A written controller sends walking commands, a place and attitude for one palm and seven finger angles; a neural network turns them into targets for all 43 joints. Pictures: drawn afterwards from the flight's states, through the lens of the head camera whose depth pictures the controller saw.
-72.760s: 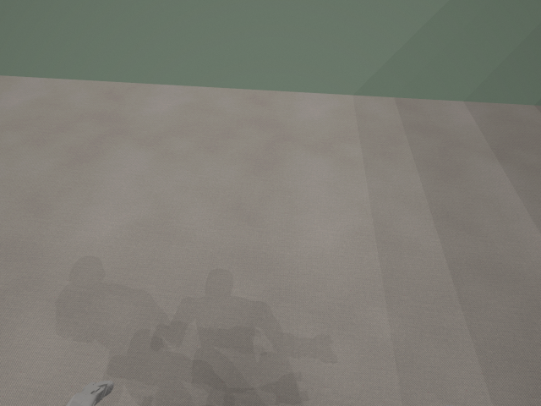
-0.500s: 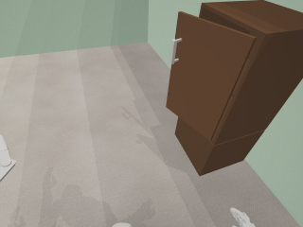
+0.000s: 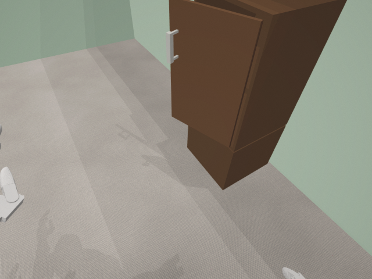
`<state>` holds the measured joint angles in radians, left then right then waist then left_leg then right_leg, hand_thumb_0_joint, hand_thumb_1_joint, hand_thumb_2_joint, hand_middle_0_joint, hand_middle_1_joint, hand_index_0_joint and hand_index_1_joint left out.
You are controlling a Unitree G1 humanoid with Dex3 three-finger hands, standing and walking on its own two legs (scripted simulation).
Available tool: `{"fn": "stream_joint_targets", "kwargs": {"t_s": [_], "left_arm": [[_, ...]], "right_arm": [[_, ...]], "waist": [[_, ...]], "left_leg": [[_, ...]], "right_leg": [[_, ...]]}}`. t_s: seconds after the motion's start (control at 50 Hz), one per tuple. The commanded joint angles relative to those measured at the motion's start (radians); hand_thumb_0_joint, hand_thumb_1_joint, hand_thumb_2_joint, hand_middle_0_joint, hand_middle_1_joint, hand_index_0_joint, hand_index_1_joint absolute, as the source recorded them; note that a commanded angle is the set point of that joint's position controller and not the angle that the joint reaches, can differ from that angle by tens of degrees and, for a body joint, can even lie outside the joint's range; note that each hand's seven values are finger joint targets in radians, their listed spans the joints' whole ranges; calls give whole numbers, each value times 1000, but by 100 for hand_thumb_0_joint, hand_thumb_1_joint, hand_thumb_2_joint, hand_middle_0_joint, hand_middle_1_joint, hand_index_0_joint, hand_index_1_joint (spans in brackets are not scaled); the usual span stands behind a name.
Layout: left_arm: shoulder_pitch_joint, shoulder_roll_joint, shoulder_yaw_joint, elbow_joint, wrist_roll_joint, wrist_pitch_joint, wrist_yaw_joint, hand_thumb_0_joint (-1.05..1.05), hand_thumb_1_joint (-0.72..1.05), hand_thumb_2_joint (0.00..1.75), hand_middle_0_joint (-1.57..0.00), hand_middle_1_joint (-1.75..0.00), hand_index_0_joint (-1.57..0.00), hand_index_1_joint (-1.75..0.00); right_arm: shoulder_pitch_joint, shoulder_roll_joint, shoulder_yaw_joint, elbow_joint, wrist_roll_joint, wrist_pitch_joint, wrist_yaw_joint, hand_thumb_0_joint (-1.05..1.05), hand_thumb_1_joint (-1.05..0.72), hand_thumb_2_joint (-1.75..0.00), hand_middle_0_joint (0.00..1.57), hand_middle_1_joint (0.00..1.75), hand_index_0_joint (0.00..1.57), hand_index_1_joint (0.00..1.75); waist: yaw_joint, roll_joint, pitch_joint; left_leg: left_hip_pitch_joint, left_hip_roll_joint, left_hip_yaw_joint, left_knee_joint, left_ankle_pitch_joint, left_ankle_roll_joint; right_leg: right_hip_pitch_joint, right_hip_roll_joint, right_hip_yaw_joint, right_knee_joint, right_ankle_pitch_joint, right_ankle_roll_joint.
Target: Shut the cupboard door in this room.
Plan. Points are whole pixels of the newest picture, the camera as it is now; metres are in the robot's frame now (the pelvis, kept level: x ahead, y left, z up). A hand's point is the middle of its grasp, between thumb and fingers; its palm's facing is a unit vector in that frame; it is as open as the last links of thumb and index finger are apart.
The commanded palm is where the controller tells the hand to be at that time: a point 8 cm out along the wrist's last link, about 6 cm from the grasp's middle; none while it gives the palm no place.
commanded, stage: stop stepping back and stand still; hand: left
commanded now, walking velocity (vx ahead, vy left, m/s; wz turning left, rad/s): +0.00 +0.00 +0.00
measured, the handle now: (173, 46) +0.96 +0.08 +0.06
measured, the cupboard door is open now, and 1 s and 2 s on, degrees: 20 20 20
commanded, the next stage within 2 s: let the arm hang, fingers relaxed in 0.56 s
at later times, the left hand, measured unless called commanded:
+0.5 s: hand (14, 180) +0.24 +0.29 +0.16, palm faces +0.40 -0.80 -0.44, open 7.4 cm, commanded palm +0.18 +0.33 +0.18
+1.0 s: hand out of the picture +0.08 +0.21 -0.16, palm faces -0.02 -0.98 -0.17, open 7.1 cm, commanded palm none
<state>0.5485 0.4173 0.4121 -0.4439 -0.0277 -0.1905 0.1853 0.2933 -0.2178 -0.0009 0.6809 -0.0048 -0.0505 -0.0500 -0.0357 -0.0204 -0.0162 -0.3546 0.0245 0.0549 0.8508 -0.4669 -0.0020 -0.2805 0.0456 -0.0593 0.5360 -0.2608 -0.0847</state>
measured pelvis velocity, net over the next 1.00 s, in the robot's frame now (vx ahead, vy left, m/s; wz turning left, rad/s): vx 0.00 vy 0.04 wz -0.01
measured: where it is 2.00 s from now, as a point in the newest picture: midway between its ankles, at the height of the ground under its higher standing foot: outside the picture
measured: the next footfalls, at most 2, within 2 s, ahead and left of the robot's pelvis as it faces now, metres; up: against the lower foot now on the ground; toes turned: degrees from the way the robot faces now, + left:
none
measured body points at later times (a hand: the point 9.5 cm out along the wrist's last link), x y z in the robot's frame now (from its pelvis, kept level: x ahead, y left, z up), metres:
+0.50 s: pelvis +0.03 +0.03 +0.00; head +0.04 +0.04 +0.45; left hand +0.21 +0.33 +0.19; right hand +0.21 -0.18 -0.08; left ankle +0.04 +0.13 -0.73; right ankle +0.02 -0.07 -0.73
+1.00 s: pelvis +0.00 +0.04 +0.00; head +0.03 +0.06 +0.45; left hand +0.08 +0.26 -0.15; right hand +0.06 -0.23 -0.13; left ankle +0.04 +0.13 -0.73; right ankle +0.02 -0.07 -0.73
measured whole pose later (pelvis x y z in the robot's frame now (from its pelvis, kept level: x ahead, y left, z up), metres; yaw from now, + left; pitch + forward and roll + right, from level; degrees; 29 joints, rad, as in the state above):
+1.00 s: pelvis +0.00 +0.04 +0.00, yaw +0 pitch -1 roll +0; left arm 0.27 0.19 -0.01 0.80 0.01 0.05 0.03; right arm 0.23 -0.26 0.01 0.91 -0.03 0.02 0.00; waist -0.02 -0.04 0.07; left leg -0.30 0.00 0.08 0.53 -0.23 0.04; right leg -0.27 0.00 -0.03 0.55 -0.27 -0.01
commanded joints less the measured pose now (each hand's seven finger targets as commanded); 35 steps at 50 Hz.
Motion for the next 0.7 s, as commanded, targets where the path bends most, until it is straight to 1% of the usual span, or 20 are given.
{"fn": "stream_joint_targets", "kwargs": {"t_s": [0.0, 0.04, 0.06, 0.1, 0.12, 0.14, 0.16, 0.18, 0.2, 0.24, 0.3, 0.32, 0.38, 0.42, 0.52, 0.6, 0.62, 0.64, 0.66, 0.68], "left_arm": [[2, 204, 170, -256, 2, -89, 37, 0, 90, 90, -20, -30, -20, -30], [-18, 198, 156, -267, -1, -92, 40, 0, 90, 90, -20, -30, -20, -30], [-23, 190, 144, -258, -3, -94, 39, 0, 90, 90, -20, -30, -20, -30], [-37, 188, 139, -262, -5, -97, 36, 0, 90, 90, -20, -30, -20, -30], [-36, 195, 143, -259, -3, -94, 32, 0, 90, 90, -20, -30, -20, -30], [-18, 192, 150, -229, -3, -92, 28, 0, 90, 90, -20, -30, -20, -30], [-23, 179, 146, -187, -1, -85, 24, 0, 90, 90, -20, -30, -20, -30], [-46, 168, 135, -181, 2, -83, 20, 0, 90, 90, -20, -30, -20, -30], [-67, 164, 129, -168, 5, -83, 19, 0, 90, 90, -20, -30, -20, -30], [-93, 162, 119, -167, 7, -87, 14, 0, 90, 90, -20, -30, -20, -30], [-71, 140, 95, -176, -3, -77, 7, 0, 90, 90, -20, -30, -20, -30], [-56, 147, 100, -185, -5, -73, 5, 0, 90, 90, -20, -30, -20, -30], [-51, 150, 98, -236, -10, -65, 4, 0, 90, 90, -20, -30, -20, -30], [-41, 182, 130, -250, -13, -59, 6, 0, 90, 90, -20, -30, -20, -30], [-36, 190, 148, -235, -20, -52, 8, 0, 90, 90, -20, -30, -20, -30], [-43, 152, 110, -195, -21, -42, 6, 0, 90, 90, -20, -30, -20, -30], [-50, 162, 116, -196, -19, -41, 5, 0, 90, 90, -20, -30, -20, -30], [-97, -8, -329, 507, 38, 107, -136, 0, 90, 90, -20, -30, -20, -30], [-110, -12, -302, 544, 39, 182, -163, 0, 90, 90, -20, -30, -20, -30], [-123, -25, -308, 540, 37, 203, -170, 0, 90, 90, -20, -30, -20, -30]], "right_arm": [[-147, -75, -19, -191, 0, -61, -14, 0, -90, -90, 20, 30, 20, 30], [-139, -79, -24, -178, -4, -71, -25, 0, -90, -90, 20, 30, 20, 30], [-136, -88, -31, -173, -4, -79, -30, 0, -90, -90, 20, 30, 20, 30], [-145, -119, -52, -176, 2, -89, -37, 0, -90, -90, 20, 30, 20, 30], [-147, -130, -57, -182, 9, -90, -41, 0, -90, -90, 20, 30, 20, 30], [-149, -129, -53, -182, 15, -90, -41, 0, -90, -90, 20, 30, 20, 30], [-146, -117, -39, -174, 12, -90, -41, 0, -90, -90, 20, 30, 20, 30], [-152, -114, -33, -174, 12, -90, -40, 0, -90, -90, 20, 30, 20, 30], [-154, -115, -32, -174, 13, -91, -39, 0, -90, -90, 20, 30, 20, 30], [-148, -113, -34, -175, 13, -100, -40, 0, -90, -90, 20, 30, 20, 30], [-144, -110, -36, -189, 16, -100, -32, 0, -90, -90, 20, 30, 20, 30], [-145, -110, -35, -191, 14, -101, -30, 0, -90, -90, 20, 30, 20, 30], [-150, -102, -28, -207, 13, -90, -27, 0, -90, -90, 20, 30, 20, 30], [-156, -100, -24, -208, 9, -85, -29, 0, -90, -90, 20, 30, 20, 30], [-155, -91, -18, -217, 10, -64, -36, 0, -90, -90, 20, 30, 20, 30], [-154, -92, -17, -219, 13, -52, -36, 0, -90, -90, 20, 30, 20, 30], [-159, -95, -20, -218, 13, -53, -38, 0, -90, -90, 20, 30, 20, 30], [-250, -266, -59, -57, 39, -119, 54, 0, -90, -90, 20, 30, 20, 30], [-172, -249, -75, -36, 22, -73, 57, 0, -90, -90, 20, 30, 20, 30], [-157, -245, -71, -43, 18, -54, 54, 0, -90, -90, 20, 30, 20, 30]], "waist": [[28, -53, -103], [16, -9, -96], [20, 28, -76], [35, 99, -31], [37, 118, -19], [40, 113, -3], [27, 148, 33], [29, 172, 56], [30, 162, 64], [32, 111, 25], [32, 75, -75], [31, 92, -96], [30, 74, -140], [30, 78, -148], [26, 75, -137], [25, 81, -102], [26, 88, -100], [1, 88, 14], [10, 105, -59], [13, 116, -39]], "left_leg": [[-51, 15, -12, -182, 76, 6], [111, -15, 28, -337, 240, 5], [162, -5, 20, -378, 265, 9], [161, 97, -110, -459, 210, 47], [136, 139, -157, -484, 206, 59], [90, 144, -158, -491, 170, 58], [35, 140, -167, -532, 108, 52], [-4, 149, -175, -567, 70, 53], [-32, 155, -174, -579, 61, 54], [0, 141, -148, -544, 175, 48], [85, 113, -95, -477, 323, 33], [108, 108, -86, -466, 365, 28], [130, 103, -74, -445, 430, 21], [136, 99, -69, -441, 444, 17], [131, 92, -61, -433, 461, 10], [116, 91, -59, -444, 420, 11], [116, 90, -56, -445, 407, 10], [82, 97, -52, -294, 606, 16], [136, 105, -42, -326, 600, 2], [127, 117, -52, -345, 560, 10]], "right_leg": [[163, -268, 262, -169, 253, -86], [66, -214, 191, -159, 100, -27], [17, -192, 186, -163, 24, -1], [-30, -142, 194, -140, -74, 47], [-19, -109, 173, -121, -74, 65], [6, -95, 173, -134, -72, 75], [16, -79, 152, -124, -66, 70], [38, -68, 129, -103, -33, 73], [66, -61, 115, -90, -3, 77], [98, -69, 112, -92, 85, 78], [127, -83, 133, -100, 201, 72], [128, -90, 134, -97, 236, 68], [150, -92, 133, -90, 303, 68], [152, -95, 133, -90, 324, 66], [153, -102, 139, -98, 361, 63], [137, -100, 144, -117, 332, 65], [134, -103, 144, -122, 326, 65], [3, -158, 60, -13, 424, 55], [-14, -153, 120, -40, 329, 45], [-38, -136, 102, -32, 209, 50]]}}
